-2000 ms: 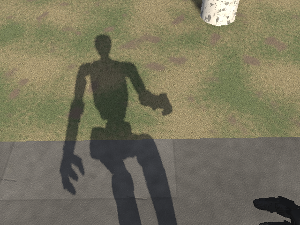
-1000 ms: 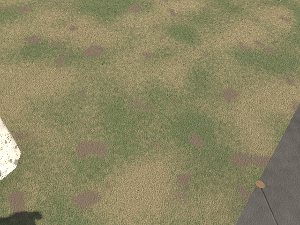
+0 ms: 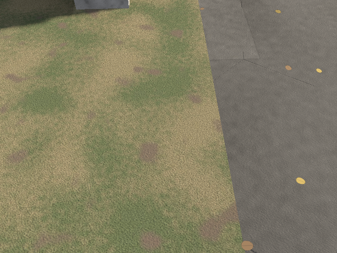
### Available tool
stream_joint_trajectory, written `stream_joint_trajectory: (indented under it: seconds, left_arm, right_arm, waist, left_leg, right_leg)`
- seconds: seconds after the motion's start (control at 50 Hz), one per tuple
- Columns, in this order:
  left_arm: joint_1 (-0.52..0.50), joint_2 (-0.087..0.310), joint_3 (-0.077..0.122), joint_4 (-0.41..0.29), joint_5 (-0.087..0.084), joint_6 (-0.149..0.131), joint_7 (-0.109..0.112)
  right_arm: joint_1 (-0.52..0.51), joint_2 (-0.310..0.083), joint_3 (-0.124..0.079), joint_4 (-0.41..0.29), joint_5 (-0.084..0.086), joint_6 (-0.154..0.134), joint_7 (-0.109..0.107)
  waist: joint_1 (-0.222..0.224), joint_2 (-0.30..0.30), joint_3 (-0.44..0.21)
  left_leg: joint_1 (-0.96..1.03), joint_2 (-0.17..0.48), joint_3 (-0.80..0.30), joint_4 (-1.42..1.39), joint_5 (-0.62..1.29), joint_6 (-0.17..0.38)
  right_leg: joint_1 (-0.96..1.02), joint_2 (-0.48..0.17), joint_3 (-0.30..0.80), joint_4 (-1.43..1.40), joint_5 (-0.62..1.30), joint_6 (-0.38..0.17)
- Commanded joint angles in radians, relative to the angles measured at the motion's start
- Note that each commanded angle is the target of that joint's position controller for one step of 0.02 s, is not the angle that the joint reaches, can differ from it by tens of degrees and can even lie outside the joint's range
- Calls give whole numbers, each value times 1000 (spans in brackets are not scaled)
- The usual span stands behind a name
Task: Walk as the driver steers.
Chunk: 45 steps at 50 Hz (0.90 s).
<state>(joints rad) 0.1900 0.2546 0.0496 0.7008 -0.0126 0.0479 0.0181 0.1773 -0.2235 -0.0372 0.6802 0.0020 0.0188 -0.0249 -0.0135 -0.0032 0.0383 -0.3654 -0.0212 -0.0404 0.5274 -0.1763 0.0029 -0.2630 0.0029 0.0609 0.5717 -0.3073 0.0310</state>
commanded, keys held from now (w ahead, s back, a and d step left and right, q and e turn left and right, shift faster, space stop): e+shift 0.20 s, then w+e+shift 0.80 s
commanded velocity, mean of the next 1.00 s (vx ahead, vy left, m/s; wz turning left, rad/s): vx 0.57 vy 0.00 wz -0.84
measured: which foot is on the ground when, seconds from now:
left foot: down 0.00-0.02, up 0.04-0.28, down 0.30-0.84, up 0.86-1.00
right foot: down 0.00-0.30, up 0.32-0.80, down 0.82-1.00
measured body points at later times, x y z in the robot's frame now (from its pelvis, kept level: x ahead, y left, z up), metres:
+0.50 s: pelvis +0.05 +0.01 +0.01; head +0.05 +0.03 +0.46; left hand +0.31 +0.21 -0.08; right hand +0.02 -0.29 -0.08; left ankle +0.03 +0.12 -0.73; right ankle +0.04 -0.16 -0.62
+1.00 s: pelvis +0.29 -0.26 -0.01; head +0.31 -0.28 +0.44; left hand +0.56 -0.13 -0.13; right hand +0.16 -0.52 -0.11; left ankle +0.38 -0.10 -0.63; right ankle +0.25 -0.26 -0.73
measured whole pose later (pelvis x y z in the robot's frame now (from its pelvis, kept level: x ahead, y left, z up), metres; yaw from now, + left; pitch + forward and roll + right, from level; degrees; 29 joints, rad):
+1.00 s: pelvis +0.29 -0.26 -0.01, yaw -51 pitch +1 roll -2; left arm 0.34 0.33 0.07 0.76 0.02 -0.01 -0.01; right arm 0.23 -0.25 -0.01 0.70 -0.06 -0.07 0.02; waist -0.02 0.00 0.05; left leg -0.51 0.15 -0.06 1.29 -0.36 -0.04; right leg -0.23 0.20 0.00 0.54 -0.32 -0.16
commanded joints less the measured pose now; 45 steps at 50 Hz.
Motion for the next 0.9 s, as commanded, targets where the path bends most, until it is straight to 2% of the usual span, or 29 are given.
stream_joint_trajectory:
  seconds: [0.02,0.04,0.06,0.1,0.12,0.16,0.2,0.22,0.26,0.28,0.3,0.32,0.34,0.36,0.42,0.44,0.46,0.5,0.64,0.7,0.74,0.76,0.78,0.8,0.82,0.84,0.86,0.88,0.9]
  left_arm:
    - [4,198,53,-85,17,-20,-1]
    - [-5,239,74,-67,5,-16,-1]
    - [-11,217,72,-93,7,-19,1]
    - [36,200,71,-86,17,-34,18]
    - [24,204,75,-88,8,-42,22]
    - [-29,196,80,-97,-18,-33,33]
    - [-49,197,88,-106,-24,-7,36]
    - [-39,193,90,-110,-27,1,36]
    - [-58,187,84,-127,-36,-2,26]
    - [-75,168,74,-138,-33,-11,23]
    - [-37,99,57,-132,-24,-20,18]
    - [-32,39,42,-178,-32,-39,9]
    - [-82,103,53,-209,-40,-61,9]
    - [-88,170,70,-191,-31,-64,8]
    - [-5,163,77,-136,-8,-63,-6]
    - [-58,144,62,-141,108,-36,-66]
    - [-54,109,55,-146,89,-23,-92]
    - [-54,117,52,-137,55,-13,-109]
    - [-231,114,37,-166,65,-21,-128]
    - [-308,95,20,-186,54,-26,-144]
    - [-326,65,2,-201,51,-28,-137]
    - [-283,58,0,-199,51,-29,-123]
    - [-192,83,9,-174,44,-33,-110]
    - [-23,122,29,-132,40,-40,-99]
    - [202,175,60,-65,43,-51,-85]
    - [263,268,97,-12,41,-45,-62]
    - [214,369,121,-47,30,-35,-53]
    - [278,351,114,-39,39,-32,-44]
    - [281,339,111,1,38,-40,-32]
  right_arm:
    - [15,-169,-55,-65,-6,-19,-18]
    - [-29,-131,-50,-93,-29,-26,-20]
    - [-102,-142,-55,-108,-34,-32,-23]
    - [-141,-132,-64,-121,-13,-33,-17]
    - [-107,-136,-69,-117,-8,-32,-12]
    - [-97,-118,-64,-118,-3,-35,-5]
    - [-121,-87,-52,-126,1,-44,7]
    - [-95,-89,-52,-118,9,-48,18]
    - [-24,-116,-70,-94,39,-51,35]
    - [53,-139,-86,-67,47,-51,30]
    - [175,-194,-103,-43,39,-53,19]
    - [197,-278,-109,-57,-11,-63,23]
    - [105,-301,-119,-75,-36,-89,25]
    - [37,-237,-102,-89,-20,-104,15]
    - [20,-170,-74,-80,-2,-114,1]
    - [89,-190,-65,-44,-45,-88,11]
    - [91,-207,-72,-36,-48,-84,20]
    - [113,-198,-66,-25,-37,-88,29]
    - [272,-175,-52,74,-36,-117,3]
    - [309,-186,-49,124,-41,-110,0]
    - [321,-196,-44,159,-45,-101,-3]
    - [307,-207,-41,175,-43,-96,-4]
    - [317,-241,-46,178,-46,-82,-5]
    - [304,-290,-56,175,-41,-68,-5]
    - [256,-315,-58,151,-27,-67,2]
    - [268,-242,-41,117,-30,-75,21]
    - [183,-169,-26,9,-28,-100,39]
    - [9,-219,-30,-52,-30,-120,39]
    - [-16,-188,-17,-73,-23,-136,36]
  waist:
    - [-13,35,-138]
    - [-29,-188,-93]
    - [24,-216,-49]
    - [58,-208,-53]
    - [40,-168,-61]
    - [7,-129,-88]
    - [13,-147,-127]
    - [11,-155,-179]
    - [-31,-172,-164]
    - [-78,-150,-132]
    - [-109,-6,-168]
    - [-81,187,-138]
    - [-39,225,-26]
    - [-19,178,34]
    - [3,137,14]
    - [-7,-10,34]
    - [5,44,54]
    - [-1,105,50]
    - [-67,102,138]
    - [-91,97,174]
    - [-73,99,168]
    - [-30,115,118]
    - [24,135,23]
    - [111,154,-79]
    - [217,137,-193]
    - [192,-34,-259]
    - [136,-184,-306]
    - [190,-5,-284]
    - [162,3,-176]
  left_leg:
    - [82,149,-121,-23,0,79]
    - [11,6,61,78,-105,-2]
    - [-65,-36,60,160,-157,-31]
    - [-198,-55,-16,420,-385,-42]
    - [-246,-46,-48,492,-396,-44]
    - [-234,-27,-62,401,-337,-52]
    - [-132,-52,-36,253,-255,-64]
    - [-44,-63,-24,170,-221,-60]
    - [179,-59,-11,-32,-130,-39]
    - [352,-29,-14,-114,-96,-17]
    - [572,135,-173,-166,-246,23]
    - [571,403,-576,-289,-556,117]
    - [431,474,-725,-374,-705,169]
    - [380,425,-608,-376,-660,152]
    - [318,286,-278,-374,-397,76]
    - [192,273,-190,-407,-402,73]
    - [171,255,-126,-411,-369,58]
    - [188,249,-38,-412,-325,43]
    - [425,317,124,-458,-226,61]
    - [514,316,225,-460,-68,74]
    - [558,310,314,-376,348,68]
    - [551,313,356,-286,765,61]
    - [562,326,369,-124,1169,66]
    - [507,349,363,104,1343,79]
    - [309,354,344,391,1245,79]
    - [-67,245,323,712,469,33]
    - [-410,34,205,1044,-280,-31]
    - [-523,61,15,1064,-168,-22]
    - [-532,106,-1,1006,-139,-11]
  right_leg:
    - [55,-93,112,-133,245,-111]
    - [0,-164,254,-174,235,-208]
    - [8,-221,372,-229,245,-265]
    - [93,-264,460,-236,405,-316]
    - [131,-259,457,-208,481,-308]
    - [161,-200,400,-161,552,-245]
    - [146,-147,386,-130,573,-209]
    - [116,-127,394,-152,378,-203]
    - [-60,-86,445,-212,-188,-187]
    - [-227,-52,438,-183,-330,-161]
    - [-423,36,311,77,-408,-102]
    - [-644,127,211,338,-322,-79]
    - [-737,3,201,469,-187,-68]
    - [-745,-32,168,530,-89,-60]
    - [-677,-70,73,695,85,-29]
    - [-604,-27,30,724,121,-30]
    - [-604,-26,26,737,161,-29]
    - [-621,-34,25,739,226,-22]
    - [-752,-75,-54,514,219,-73]
    - [-712,-89,-142,366,144,-124]
    - [-614,-54,-218,255,50,-180]
    - [-480,2,-276,209,20,-210]
    - [-326,79,-325,219,-41,-232]
    - [-113,132,-321,221,-98,-254]
    - [230,156,-247,147,-66,-291]
    - [577,24,38,16,-250,-336]
    - [713,-231,641,-188,-448,-462]
    - [702,-238,708,-260,-291,-439]
    - [594,-241,625,-285,-136,-419]
Keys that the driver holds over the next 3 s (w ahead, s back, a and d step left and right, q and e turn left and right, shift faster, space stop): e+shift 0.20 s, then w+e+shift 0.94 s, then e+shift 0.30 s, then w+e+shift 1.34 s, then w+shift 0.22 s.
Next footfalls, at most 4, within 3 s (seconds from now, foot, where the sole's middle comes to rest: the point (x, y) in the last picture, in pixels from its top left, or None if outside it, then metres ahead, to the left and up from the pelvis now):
0.30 left None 0.06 0.11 -0.77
0.82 right None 0.27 -0.29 -0.77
1.24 left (308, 199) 0.69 -0.57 -0.77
1.70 right None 0.50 -0.85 -0.77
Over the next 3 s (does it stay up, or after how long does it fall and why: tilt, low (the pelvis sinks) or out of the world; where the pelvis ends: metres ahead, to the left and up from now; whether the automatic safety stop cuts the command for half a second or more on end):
stays up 0.03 -1.63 -0.02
